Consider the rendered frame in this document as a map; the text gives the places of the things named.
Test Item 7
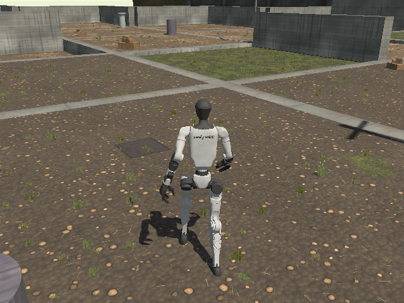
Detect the left robot upper arm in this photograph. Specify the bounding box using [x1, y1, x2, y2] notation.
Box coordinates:
[174, 126, 190, 162]

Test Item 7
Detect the left robot forearm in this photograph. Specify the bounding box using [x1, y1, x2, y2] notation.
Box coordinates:
[163, 152, 179, 186]

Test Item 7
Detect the right robot shin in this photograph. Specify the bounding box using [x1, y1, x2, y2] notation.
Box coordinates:
[210, 221, 222, 267]

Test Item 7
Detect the left robot shin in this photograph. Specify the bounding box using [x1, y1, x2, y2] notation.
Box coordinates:
[181, 198, 189, 235]

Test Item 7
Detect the right robot forearm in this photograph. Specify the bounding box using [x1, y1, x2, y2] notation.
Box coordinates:
[223, 151, 234, 165]

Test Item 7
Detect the robot right hand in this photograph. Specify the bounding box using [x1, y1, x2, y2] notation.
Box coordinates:
[216, 159, 230, 172]

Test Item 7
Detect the robot shin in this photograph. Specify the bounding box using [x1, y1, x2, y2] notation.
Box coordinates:
[210, 221, 222, 267]
[181, 198, 189, 235]

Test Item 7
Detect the robot left hand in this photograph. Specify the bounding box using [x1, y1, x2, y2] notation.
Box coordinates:
[160, 183, 175, 203]

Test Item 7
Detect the right robot upper arm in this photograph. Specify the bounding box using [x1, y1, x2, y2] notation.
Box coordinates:
[216, 126, 233, 160]

